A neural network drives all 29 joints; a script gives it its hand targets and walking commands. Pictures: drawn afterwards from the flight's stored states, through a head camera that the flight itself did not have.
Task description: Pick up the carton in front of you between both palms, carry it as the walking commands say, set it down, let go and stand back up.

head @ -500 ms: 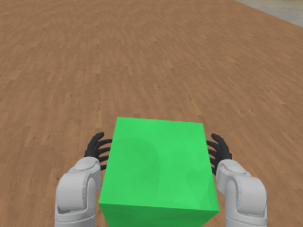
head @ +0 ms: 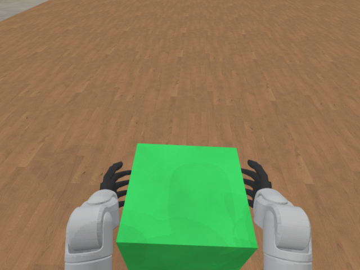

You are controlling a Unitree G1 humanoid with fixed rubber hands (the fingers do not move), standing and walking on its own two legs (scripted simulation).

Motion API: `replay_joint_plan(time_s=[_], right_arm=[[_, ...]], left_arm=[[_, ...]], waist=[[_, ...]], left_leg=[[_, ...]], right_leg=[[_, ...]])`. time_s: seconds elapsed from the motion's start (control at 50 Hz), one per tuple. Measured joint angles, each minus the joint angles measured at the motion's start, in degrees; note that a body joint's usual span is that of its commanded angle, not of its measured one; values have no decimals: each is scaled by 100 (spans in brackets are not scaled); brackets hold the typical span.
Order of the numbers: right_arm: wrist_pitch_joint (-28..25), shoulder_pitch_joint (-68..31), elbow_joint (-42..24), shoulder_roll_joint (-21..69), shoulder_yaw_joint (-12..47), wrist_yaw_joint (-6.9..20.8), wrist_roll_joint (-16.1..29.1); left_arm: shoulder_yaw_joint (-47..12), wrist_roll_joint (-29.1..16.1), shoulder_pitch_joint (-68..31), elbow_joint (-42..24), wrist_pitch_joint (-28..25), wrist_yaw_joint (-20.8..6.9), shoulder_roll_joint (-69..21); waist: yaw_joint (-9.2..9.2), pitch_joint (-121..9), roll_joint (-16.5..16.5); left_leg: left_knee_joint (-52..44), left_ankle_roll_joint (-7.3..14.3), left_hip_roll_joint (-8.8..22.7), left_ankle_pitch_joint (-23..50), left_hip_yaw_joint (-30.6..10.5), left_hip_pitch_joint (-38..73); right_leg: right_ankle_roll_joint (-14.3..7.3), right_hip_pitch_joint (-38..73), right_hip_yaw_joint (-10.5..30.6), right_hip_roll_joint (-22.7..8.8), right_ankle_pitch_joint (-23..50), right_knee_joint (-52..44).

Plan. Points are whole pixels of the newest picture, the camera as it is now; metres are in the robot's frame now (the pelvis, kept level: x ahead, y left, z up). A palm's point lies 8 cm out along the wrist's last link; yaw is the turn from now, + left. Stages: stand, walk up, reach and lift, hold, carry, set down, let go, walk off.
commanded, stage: carry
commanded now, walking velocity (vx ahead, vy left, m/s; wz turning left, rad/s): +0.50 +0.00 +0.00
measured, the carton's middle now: (183, 217) +0.26 +0.00 +0.02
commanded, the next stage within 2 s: none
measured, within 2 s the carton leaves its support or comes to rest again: neither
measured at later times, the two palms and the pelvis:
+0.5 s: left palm (116, 103) +0.56 +0.19 +0.11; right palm (216, 94) +0.60 -0.11 +0.12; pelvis +0.32 +0.00 +0.01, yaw +8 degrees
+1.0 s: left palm (120, 57) +0.89 +0.24 +0.11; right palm (193, 52) +0.94 -0.05 +0.11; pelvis +0.65 +0.06 +0.02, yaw +9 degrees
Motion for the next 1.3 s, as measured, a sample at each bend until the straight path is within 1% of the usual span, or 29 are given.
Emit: replay_joint_plan(time_s=[0.02,0.04,0.06,0.08,0.1,0.16,0.28,0.36,0.48,0.52,0.54,0.56,0.6,0.62,0.66,0.76,0.84,0.96,1.0,1.02,1.04,1.06,1.08,1.1,1.12,1.14,1.16,1.2,1.3], right_arm=[[-52,-29,143,4,-21,3,-7],[-103,-44,273,7,-34,5,-6],[-138,-39,366,8,-36,5,-1],[-165,-14,417,6,-34,5,8],[-190,25,430,1,-30,6,21],[-285,144,361,-15,-9,7,54],[-479,346,158,-34,67,34,93],[-456,391,-107,-38,113,39,122],[-217,264,-409,-29,96,33,108],[-119,206,-427,-31,21,27,98],[-89,147,-369,-40,-62,25,105],[-62,95,-296,-43,-139,24,105],[-24,34,-160,-16,-223,22,83],[-15,32,-115,2,-221,21,65],[-14,31,-52,-5,-147,2,43],[-74,22,-121,-4,-11,-1,22],[-71,26,-300,-3,28,-7,18],[-9,97,-312,-13,-1,-10,17],[0,108,-245,-15,-12,-10,26],[-2,90,-192,-13,-14,-9,30],[-56,68,-71,-8,13,-8,29],[-126,29,90,-2,35,-6,18],[-172,-9,227,3,44,-5,15],[-203,-23,308,6,50,-5,15],[-225,-12,332,6,53,-5,20],[-250,25,311,2,55,-5,32],[-278,75,261,-3,54,-6,49],[-335,173,122,-16,57,-13,82],[-440,346,-182,-33,57,-9,156]], left_arm=[[41,21,-42,119,-20,-9,-7],[69,48,-64,218,-37,-20,-9],[78,68,-56,279,-47,-27,-6],[64,84,-28,309,-57,-30,-2],[36,95,6,320,-75,-32,3],[-51,101,106,285,-180,-31,9],[-186,56,342,75,-398,7,22],[-221,-18,388,-222,-348,76,25],[-171,-62,201,-496,-81,104,17],[-167,-57,68,-407,-5,100,4],[-184,-37,-14,-266,-21,96,-6],[-185,-18,-105,-115,-27,92,-16],[-147,-1,-188,75,-11,85,-28],[-123,-4,-169,106,-5,78,-27],[-98,-12,-96,98,-11,74,-19],[-42,-61,17,-106,-72,67,-4],[-29,-86,-5,-271,-60,59,-6],[-76,-15,-34,-186,10,3,-9],[-87,13,-21,-134,32,-4,-8],[-80,25,-10,-116,36,-6,-6],[-38,32,-11,-72,24,-9,8],[35,36,-11,-2,-2,-11,0],[84,43,0,55,-25,-12,-5],[103,48,13,90,-41,-12,-2],[96,51,32,100,-57,-12,2],[68,52,56,89,-79,-9,6],[27,51,80,65,-106,-5,9],[-62,49,122,2,-178,16,11],[-224,39,242,-217,-305,40,16]], waist=[[-78,40,-35],[-118,112,-41],[-132,193,-34],[-138,265,-20],[-136,323,-2],[-85,393,46],[90,212,93],[159,75,87],[86,-103,177],[40,-115,241],[50,-99,366],[74,-62,412],[92,49,383],[102,94,354],[133,156,307],[193,158,212],[166,72,181],[101,-78,179],[112,-83,137],[118,-69,118],[94,-41,-9],[64,9,-107],[34,81,-105],[19,173,-73],[12,264,-33],[4,339,-2],[-2,395,19],[-11,454,53],[4,336,92]], left_leg=[[242,98,-59,-244,-39,-24],[306,163,-94,-406,-94,34],[207,139,-117,-423,-150,161],[43,131,-140,-421,-209,308],[-152,137,-160,-413,-274,461],[-750,112,-197,-361,-466,910],[-1711,12,-186,-444,-809,1869],[-2037,-98,-158,-734,-964,2514],[-2045,-313,-42,-1524,-1117,3393],[-1228,-405,66,-2034,-1048,3370],[-310,-427,217,-1991,-994,3039],[833,-443,244,-1906,-1095,2552],[2745,-413,177,-1738,-1256,1548],[3252,-391,196,-1577,-1241,1126],[3461,-398,335,-1217,-1157,452],[2253,-605,692,-646,-1036,-544],[1088,-721,814,-106,-895,-824],[-61,-610,647,421,-531,-643],[-373,-529,527,420,-357,-382],[-555,-497,454,351,-244,-166],[-476,-344,359,409,-154,-73],[-214,-225,318,215,-84,-80],[-69,-158,332,-10,-64,-47],[-88,-131,353,-163,-63,59],[-215,-180,374,-208,-73,209],[-384,-237,380,-199,-86,371],[-569,-238,376,-212,-100,541],[-923,-232,369,-245,-135,877],[-1588,-334,354,-440,-244,1701]], right_leg=[[7,-449,500,-5,-57,1071],[-6,-963,1031,148,-131,2075],[-69,-1453,1408,318,-110,2838],[-153,-1890,1627,446,-1,3274],[-235,-2274,1744,526,155,3404],[-376,-3162,1840,587,656,2894],[-317,-4012,1706,594,1566,1250],[-342,-4144,1554,676,2107,405],[-665,-3648,1101,1043,2557,-832],[-806,-3158,885,1206,2589,-1248],[-986,-3134,798,1263,2482,-1049],[-1115,-3120,752,1272,2259,-856],[-1217,-2902,729,1263,1956,-875],[-1182,-2737,736,1265,1925,-1018],[-1150,-2395,763,1292,1903,-1357],[-1098,-1603,881,1323,1774,-2083],[-977,-975,961,1305,1553,-2499],[-664,-59,1022,1222,860,-2658],[-532,177,1065,1148,474,-2440],[-473,208,1077,1082,197,-2100],[-450,80,1083,907,-109,-1482],[-480,-282,1177,748,-38,-516],[-511,-772,1424,757,23,579],[-562,-1279,1651,847,69,1564],[-627,-1748,1779,930,158,2302],[-684,-2157,1822,969,304,2732],[-724,-2505,1821,970,480,2882],[-744,-3060,1778,929,805,2702],[-620,-3810,1619,806,1397,1352]])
